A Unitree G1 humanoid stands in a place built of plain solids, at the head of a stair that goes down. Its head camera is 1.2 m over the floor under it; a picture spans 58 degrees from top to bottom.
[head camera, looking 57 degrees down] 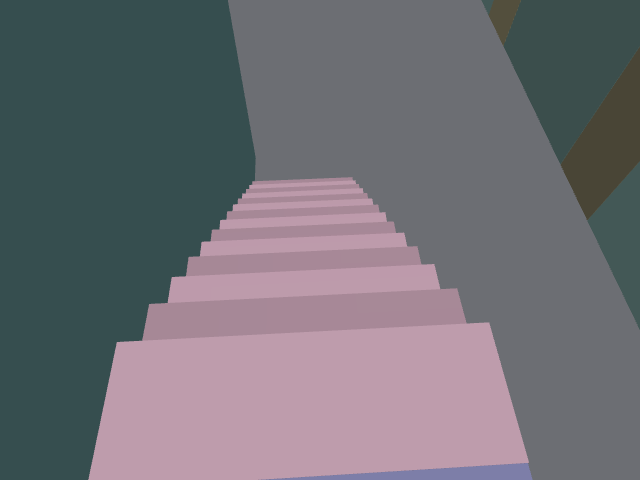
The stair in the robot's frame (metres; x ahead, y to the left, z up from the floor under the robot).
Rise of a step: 0.18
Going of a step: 0.20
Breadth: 1.18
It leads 3 degrees to the left of straight ahead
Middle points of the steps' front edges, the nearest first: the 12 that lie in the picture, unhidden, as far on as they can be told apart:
0.46 0.09 0.00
0.66 0.10 -0.18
0.86 0.11 -0.36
1.06 0.12 -0.54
1.27 0.14 -0.73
1.47 0.15 -0.91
1.67 0.16 -1.09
1.87 0.17 -1.27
2.08 0.18 -1.45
2.28 0.19 -1.63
2.48 0.20 -1.81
2.68 0.21 -1.99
